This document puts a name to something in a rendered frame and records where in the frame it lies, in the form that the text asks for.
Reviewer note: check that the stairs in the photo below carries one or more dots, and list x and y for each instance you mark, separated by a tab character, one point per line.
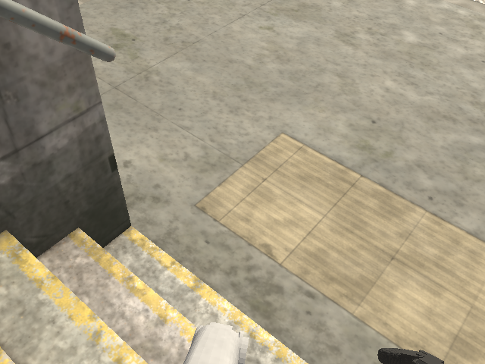
127	303

